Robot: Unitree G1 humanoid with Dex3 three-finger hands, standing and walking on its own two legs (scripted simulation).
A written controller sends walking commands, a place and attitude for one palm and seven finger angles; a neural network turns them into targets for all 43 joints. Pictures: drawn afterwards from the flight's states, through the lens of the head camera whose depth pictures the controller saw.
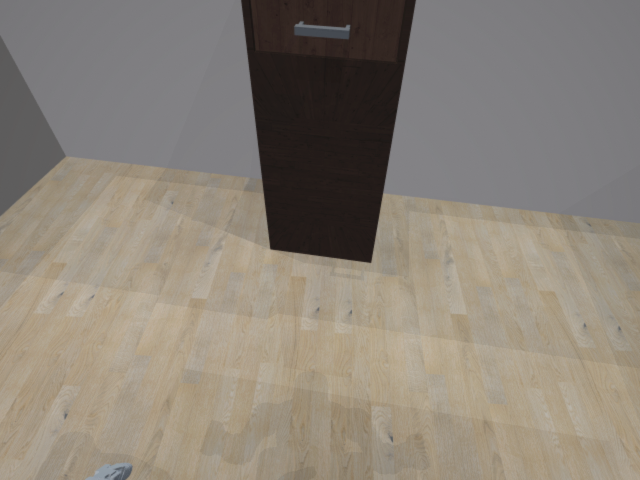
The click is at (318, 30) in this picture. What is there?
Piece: drawer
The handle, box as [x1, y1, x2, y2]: [294, 21, 349, 38]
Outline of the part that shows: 294,26 294,34 337,38 348,38 349,36 349,25 346,25 345,28 304,25 303,22 300,21 298,24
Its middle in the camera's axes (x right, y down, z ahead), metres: +0.00 -0.53 +0.98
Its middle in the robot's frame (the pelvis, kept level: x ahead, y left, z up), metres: +1.10 +0.06 +0.14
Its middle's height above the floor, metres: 0.91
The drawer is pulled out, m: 0.00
